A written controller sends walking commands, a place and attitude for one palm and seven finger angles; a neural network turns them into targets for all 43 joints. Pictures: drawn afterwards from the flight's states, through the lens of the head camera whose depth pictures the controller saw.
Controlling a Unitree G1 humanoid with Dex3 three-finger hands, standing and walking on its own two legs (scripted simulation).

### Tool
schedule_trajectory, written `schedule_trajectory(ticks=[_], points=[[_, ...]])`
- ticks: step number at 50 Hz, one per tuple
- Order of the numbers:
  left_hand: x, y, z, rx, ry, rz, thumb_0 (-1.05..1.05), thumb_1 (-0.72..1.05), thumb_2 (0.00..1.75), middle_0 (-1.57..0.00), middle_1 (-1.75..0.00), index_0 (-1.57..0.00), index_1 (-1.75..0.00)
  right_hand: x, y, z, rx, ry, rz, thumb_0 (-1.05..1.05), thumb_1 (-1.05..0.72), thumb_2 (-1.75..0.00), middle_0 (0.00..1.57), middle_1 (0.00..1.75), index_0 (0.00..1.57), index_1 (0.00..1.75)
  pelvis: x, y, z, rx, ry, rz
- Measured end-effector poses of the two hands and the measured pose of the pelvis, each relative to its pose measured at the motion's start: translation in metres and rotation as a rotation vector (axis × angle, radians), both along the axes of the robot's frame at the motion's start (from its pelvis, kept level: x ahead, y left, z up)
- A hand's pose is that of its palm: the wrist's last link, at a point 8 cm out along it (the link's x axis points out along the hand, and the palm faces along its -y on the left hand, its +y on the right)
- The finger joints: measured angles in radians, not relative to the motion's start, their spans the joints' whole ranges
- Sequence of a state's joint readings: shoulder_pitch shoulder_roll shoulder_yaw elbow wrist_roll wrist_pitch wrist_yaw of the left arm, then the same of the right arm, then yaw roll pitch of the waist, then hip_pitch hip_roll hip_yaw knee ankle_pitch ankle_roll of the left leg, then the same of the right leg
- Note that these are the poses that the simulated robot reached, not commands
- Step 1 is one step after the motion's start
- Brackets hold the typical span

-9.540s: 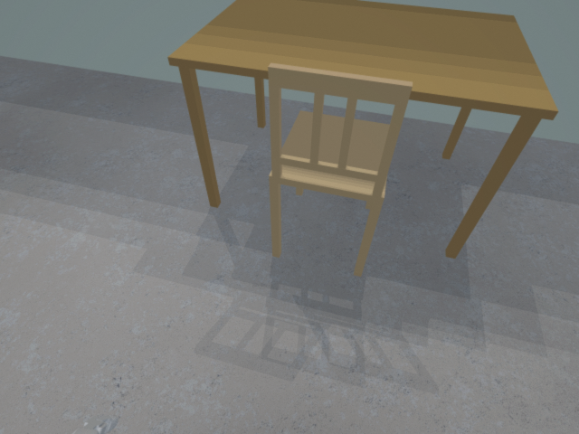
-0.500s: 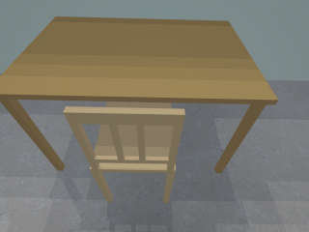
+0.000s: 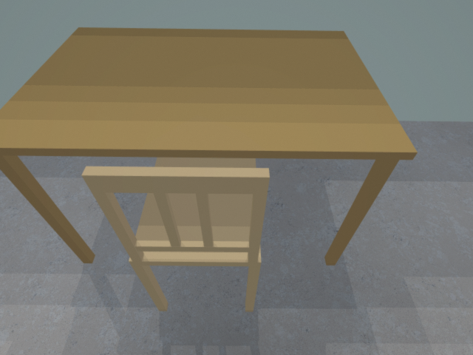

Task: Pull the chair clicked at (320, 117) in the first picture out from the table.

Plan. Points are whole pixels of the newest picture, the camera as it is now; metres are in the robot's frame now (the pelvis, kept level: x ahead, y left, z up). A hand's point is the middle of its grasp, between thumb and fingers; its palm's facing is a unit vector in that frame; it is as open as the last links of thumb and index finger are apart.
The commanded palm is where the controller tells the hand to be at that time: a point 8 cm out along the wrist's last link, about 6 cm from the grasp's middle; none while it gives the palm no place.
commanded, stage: look again from close up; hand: left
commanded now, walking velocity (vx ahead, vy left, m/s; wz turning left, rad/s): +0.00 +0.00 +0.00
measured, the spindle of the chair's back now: (168, 219) +0.43 +0.19 -0.11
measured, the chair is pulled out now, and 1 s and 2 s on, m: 0.00 0.00 0.00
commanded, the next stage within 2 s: raise the hand toward the chair's back in 0.28 s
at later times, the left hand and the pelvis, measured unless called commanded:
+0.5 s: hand out of the picture +0.07 +0.18 -0.13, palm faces +0.21 -0.94 -0.27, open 7.3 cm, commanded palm +0.10 +0.20 -0.07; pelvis +0.00 -0.01 -0.01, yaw +2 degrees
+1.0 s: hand out of the picture +0.13 +0.15 -0.05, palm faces +0.18 -0.98 -0.09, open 11.0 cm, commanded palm +0.13 +0.20 -0.06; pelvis -0.04 -0.06 -0.11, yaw +4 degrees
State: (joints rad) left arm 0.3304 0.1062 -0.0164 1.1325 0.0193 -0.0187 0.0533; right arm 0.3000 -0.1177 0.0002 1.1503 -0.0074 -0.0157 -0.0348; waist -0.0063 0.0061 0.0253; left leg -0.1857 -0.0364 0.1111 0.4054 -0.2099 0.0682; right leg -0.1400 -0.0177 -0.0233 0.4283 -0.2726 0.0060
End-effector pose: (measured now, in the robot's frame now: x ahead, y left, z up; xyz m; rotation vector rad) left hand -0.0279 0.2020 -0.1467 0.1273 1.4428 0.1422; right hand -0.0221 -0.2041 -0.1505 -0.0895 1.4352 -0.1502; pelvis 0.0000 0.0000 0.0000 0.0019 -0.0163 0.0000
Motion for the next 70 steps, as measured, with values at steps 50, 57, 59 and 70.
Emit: schedule_trajectory(ticks=[50,57,59,70], points=[[0.129,0.001,0.104,0.083,-1.514,-0.074,0.01,0.38,0.68,-0.15,-0.22,-0.14,-0.22,0.228,-0.047,-0.004,-0.064,-0.913,0.333,0.01,-0.91,-0.9,0.2,0.3,0.2,0.29,-0.04,-0.057,-0.11,-0.054,0.27,0.08],[0.189,-0.021,0.082,-0.179,-1.363,-0.248,0.0,0.21,0.61,-0.13,-0.19,-0.13,-0.19,0.174,-0.041,-0.045,-0.012,-0.733,0.22,0.01,-0.9,-0.9,0.2,0.3,0.2,0.3,-0.046,-0.055,-0.112,-0.047,0.287,0.067],[0.194,-0.018,0.076,-0.19,-1.28,-0.199,0.0,0.17,0.59,-0.13,-0.18,-0.13,-0.19,0.157,-0.048,-0.045,-0.031,-0.679,0.167,0.02,-0.9,-0.9,0.2,0.3,0.2,0.3,-0.042,-0.052,-0.105,-0.037,0.284,0.058],[0.184,0.019,0.101,-0.001,-1.4,-0.129,0.0,-0.08,0.48,-0.1,-0.14,-0.1,-0.14,0.132,-0.082,-0.027,-0.18,-0.601,0.138,0.02,-0.9,-0.9,0.2,0.3,0.2,0.3,-0.031,-0.033,-0.093,-0.044,0.302,0.049]])
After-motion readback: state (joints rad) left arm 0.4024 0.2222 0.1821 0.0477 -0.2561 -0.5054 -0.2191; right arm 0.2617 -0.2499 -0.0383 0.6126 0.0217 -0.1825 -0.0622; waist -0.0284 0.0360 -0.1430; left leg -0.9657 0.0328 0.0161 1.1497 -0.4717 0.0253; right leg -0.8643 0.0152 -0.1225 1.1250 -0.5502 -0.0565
